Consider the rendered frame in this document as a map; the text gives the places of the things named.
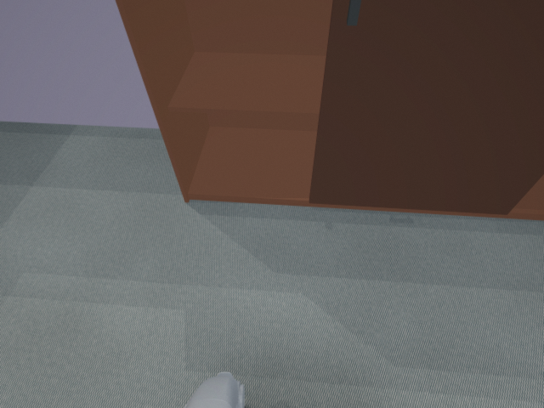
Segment left robot thigh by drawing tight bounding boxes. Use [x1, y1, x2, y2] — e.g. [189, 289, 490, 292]
[185, 376, 245, 408]

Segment wardrobe door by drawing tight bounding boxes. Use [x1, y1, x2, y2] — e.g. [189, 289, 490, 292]
[514, 174, 544, 210]
[309, 0, 544, 215]

